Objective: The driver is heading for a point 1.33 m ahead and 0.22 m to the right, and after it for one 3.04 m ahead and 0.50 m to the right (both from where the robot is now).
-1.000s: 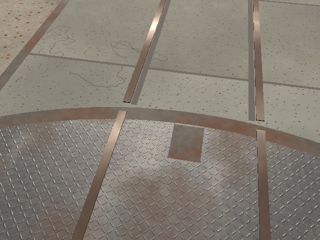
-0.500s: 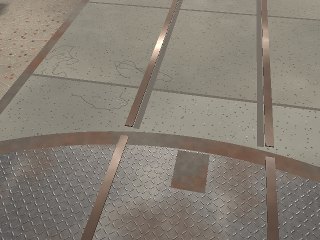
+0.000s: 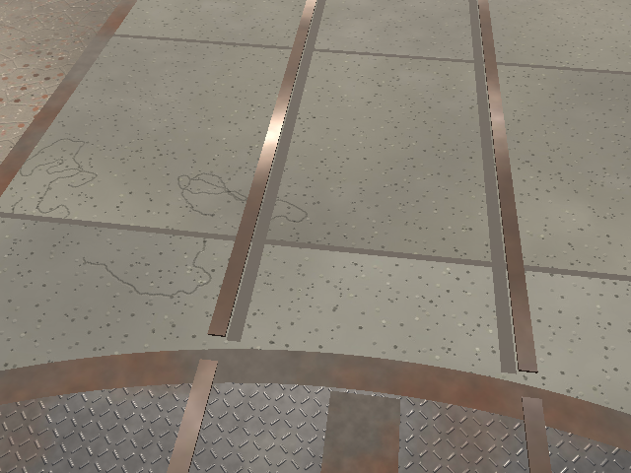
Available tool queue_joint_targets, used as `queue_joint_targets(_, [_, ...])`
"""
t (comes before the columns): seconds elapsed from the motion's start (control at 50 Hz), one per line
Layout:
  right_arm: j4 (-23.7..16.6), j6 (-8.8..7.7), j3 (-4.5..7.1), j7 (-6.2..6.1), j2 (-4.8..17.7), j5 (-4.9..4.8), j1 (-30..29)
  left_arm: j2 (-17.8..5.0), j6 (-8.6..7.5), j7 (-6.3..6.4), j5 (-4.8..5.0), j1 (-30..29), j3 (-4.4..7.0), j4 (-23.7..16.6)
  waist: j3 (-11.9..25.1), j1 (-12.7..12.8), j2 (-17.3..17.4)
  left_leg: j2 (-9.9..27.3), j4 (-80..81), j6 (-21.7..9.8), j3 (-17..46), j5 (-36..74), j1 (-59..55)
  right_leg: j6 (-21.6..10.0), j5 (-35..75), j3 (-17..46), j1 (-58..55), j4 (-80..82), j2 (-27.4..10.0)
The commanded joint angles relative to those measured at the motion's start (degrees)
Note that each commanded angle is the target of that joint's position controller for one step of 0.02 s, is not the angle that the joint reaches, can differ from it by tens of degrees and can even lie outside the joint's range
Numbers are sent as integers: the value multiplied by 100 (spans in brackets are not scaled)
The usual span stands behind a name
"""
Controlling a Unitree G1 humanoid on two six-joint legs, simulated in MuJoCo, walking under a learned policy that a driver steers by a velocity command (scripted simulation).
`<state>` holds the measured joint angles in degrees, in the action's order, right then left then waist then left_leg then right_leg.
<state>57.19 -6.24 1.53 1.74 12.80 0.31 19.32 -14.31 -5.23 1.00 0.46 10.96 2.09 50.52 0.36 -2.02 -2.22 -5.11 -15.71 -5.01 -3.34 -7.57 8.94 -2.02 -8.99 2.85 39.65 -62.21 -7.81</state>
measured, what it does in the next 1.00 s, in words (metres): walks ahead: right foot, then left foot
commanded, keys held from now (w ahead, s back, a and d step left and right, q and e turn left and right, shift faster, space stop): w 1.00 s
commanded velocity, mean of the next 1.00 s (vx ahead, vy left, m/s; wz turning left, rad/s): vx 0.50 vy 0.00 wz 0.00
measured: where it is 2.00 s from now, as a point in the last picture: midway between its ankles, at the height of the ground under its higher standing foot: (321, 376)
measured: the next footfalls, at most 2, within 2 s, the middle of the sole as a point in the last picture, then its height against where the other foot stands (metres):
right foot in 0.28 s outside the picture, level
left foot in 0.84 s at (284, 423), level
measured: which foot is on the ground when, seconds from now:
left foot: down 0.00-0.28, up 0.30-0.82, down 0.84-1.00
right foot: up 0.00-0.26, down 0.28-0.86, up 0.88-1.00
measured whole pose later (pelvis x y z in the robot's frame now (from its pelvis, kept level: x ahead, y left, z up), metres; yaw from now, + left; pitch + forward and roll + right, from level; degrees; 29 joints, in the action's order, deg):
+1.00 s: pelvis +0.55 -0.01 -0.01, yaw +1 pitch +1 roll +0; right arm 52.8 -5.8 3.1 2.1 13.8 0.2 12.1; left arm -14.9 -5.5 0.4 1.2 15.1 3.1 53.9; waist -1.3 -0.6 -2.0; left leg -2.7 -23.6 -4.1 -3.9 -8.1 17.1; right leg -2.8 -18.3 1.7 27.4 -67.3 -4.3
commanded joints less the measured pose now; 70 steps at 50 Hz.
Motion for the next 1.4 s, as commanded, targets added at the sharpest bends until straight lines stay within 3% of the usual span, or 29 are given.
queue_joint_targets(0.02, [-344,-81,143,-122,830,-32,-237,-230,-13,11,-42,74,58,-248,-360,230,424,1559,1075,-937,1061,445,624,125,983,-2,-52,1015,-152])
queue_joint_targets(0.18, [-90,94,210,-192,1013,-160,488,-269,-113,-221,77,-1271,18,-690,-507,-216,518,1880,565,-666,993,294,-693,45,952,-206,-276,3059,236])
queue_joint_targets(0.22, [-87,160,244,-203,1080,-161,417,-402,-165,-271,78,-1075,66,-702,-396,-38,606,1994,212,-572,1060,672,-938,-117,495,-280,-670,3292,348])
queue_joint_targets(0.26, [-151,226,194,-202,967,-106,228,-788,-199,-248,69,241,289,-320,355,632,564,1556,-1334,-319,685,2286,-720,-383,337,-515,-2441,3475,665])
queue_joint_targets(0.28, [-322,216,75,-201,714,0,232,-1295,-200,-201,11,1410,437,-86,1287,1022,-62,1158,-3226,-83,303,1395,364,-791,398,605,-4217,3412,-325])
queue_joint_targets(0.3, [-363,64,-148,-135,-77,-40,914,-1776,-157,-236,-33,1845,542,67,1923,696,-1725,99,-5201,287,207,-1846,2773,-1719,-531,3312,-6174,4107,-1522])
queue_joint_targets(0.32, [-289,-80,-16,-117,566,-182,684,-1143,-173,-246,-17,1784,381,30,1895,839,-1170,344,-6015,187,1034,-2365,3457,-1646,-1036,3896,-6120,4532,-1496])
queue_joint_targets(0.34, [-472,-161,86,-100,953,-292,95,-854,-190,-231,-7,1220,284,-96,1105,750,-780,664,-6108,62,990,-1858,3788,-1349,-673,2988,-5410,4547,-1314])
queue_joint_targets(0.36, [-542,-165,94,-135,943,-260,-220,-702,-179,-235,-22,691,220,-221,760,569,-263,975,-5884,64,833,-1305,3534,-1202,-27,2245,-4620,4656,-1088])
queue_joint_targets(0.4, [-564,-50,145,-170,781,-131,-302,-394,-175,-280,-84,295,120,-243,337,240,-143,1285,-5237,113,798,-751,2959,-1050,650,1371,-3570,5030,-673])
queue_joint_targets(0.5, [-703,158,151,-198,518,-71,-600,-649,-191,-219,-69,719,200,51,-55,133,-33,1341,-4223,321,659,4,3201,-1150,1577,632,-3260,5455,-523])
queue_joint_targets(0.62, [-1047,111,117,-126,384,-94,-1833,-726,-102,-92,-1,1178,201,272,-333,467,-109,1109,-2283,374,393,1385,3062,-911,1268,78,-3419,5617,-292])
queue_joint_targets(0.72, [-1325,48,96,16,426,-153,-2515,-768,6,-52,45,1539,240,533,-596,614,-141,1008,-1594,215,396,1051,3232,-870,1262,124,-4276,5324,-641])
queue_joint_targets(0.78, [-1332,-10,162,88,599,-153,-2272,-883,81,-19,55,1374,295,543,-386,359,-258,816,-1372,6,246,450,2573,-731,2263,98,-4553,4809,-752])
queue_joint_targets(0.82, [-925,-16,381,45,966,-138,-927,-834,141,-19,21,1149,269,481,409,-326,-273,440,-1277,-239,-54,409,652,-516,3801,-207,-4212,3299,-365])
queue_joint_targets(0.84, [-670,-6,516,-12,1372,-81,179,-674,140,-22,-55,1143,183,348,1220,-700,203,1267,-1435,-581,884,519,-1172,-315,2636,-447,-3034,1607,-25])
queue_joint_targets(0.86, [-524,31,616,-9,1816,-29,726,108,12,-101,-46,1873,-42,331,2045,-389,1706,2652,-861,-1533,3654,-592,-3271,95,-889,-428,-623,-623,1057])
queue_joint_targets(0.88, [-547,32,462,-3,1311,-72,640,-279,-145,-128,68,1662,36,414,2141,-502,1501,2722,-222,-1468,4532,-1005,-3261,-11,-2294,450,67,-1453,1000])
queue_joint_targets(0.9, [-626,14,383,-14,1059,-103,123,-707,-233,-141,210,1104,152,212,1260,-410,1219,2544,-142,-1168,3669,-846,-2507,-119,-1939,405,479,-1624,679])
queue_joint_targets(0.94, [-788,-6,275,11,719,-39,-721,-701,-220,-53,117,537,201,76,412,-41,440,2128,170,-906,2380,171,-790,-124,-1011,144,41,-1001,153])
queue_joint_targets(0.98, [-715,-41,219,48,527,28,-821,-462,-55,-25,59,772,224,115,274,264,646,1836,504,-815,1820,467,-56,-120,-674,175,-591,-549,-58])
queue_joint_targets(1.1, [-451,14,244,-136,805,48,-496,-237,96,23,-63,191,211,-99,-22,339,539,1566,450,-744,600,3478,282,211,377,-123,-556,1167,73])
queue_joint_targets(1.16, [-340,84,232,-194,885,17,-296,-126,104,-26,-43,-356,145,-197,83,124,613,1382,343,-552,293,3422,218,191,1189,-305,-1073,2284,325])
queue_joint_targets(1.26, [-120,219,229,-237,881,-49,-238,-351,101,-95,-70,-718,166,-295,125,57,693,1670,-237,-529,595,3146,-466,27,865,-197,-1298,3077,491])
queue_joint_targets(1.3, [-105,269,227,-266,849,-115,-383,-515,45,-101,-130,-239,239,-112,313,348,537,1470,-884,-290,627,2792,-552,-157,1417,-274,-2048,3861,615])
queue_joint_targets(1.34, [-3,181,111,-246,426,63,484,-1098,52,-28,-236,283,356,27,1231,29,-486,683,-2332,250,320,482,788,-905,5321,758,-4465,3290,-546])
queue_joint_targets(1.36, [151,200,2,-244,155,28,708,-641,132,-27,-196,521,250,123,1700,211,-1041,421,-3228,504,313,-1853,1294,-1580,5373,1478,-4888,3407,-1215])
queue_joint_targets(1.38, [84,302,72,-242,449,-66,323,-332,168,-61,-129,525,146,156,1578,326,-942,471,-3842,627,533,-3198,1573,-1676,4211,1797,-4552,3754,-1274])
queue_joint_targets(1.4, [-11,420,132,-275,644,-118,-10,-385,179,-81,-114,231,126,118,1225,284,-622,625,-4154,652,669,-3237,1745,-1488,2907,1746,-4015,4006,-1135])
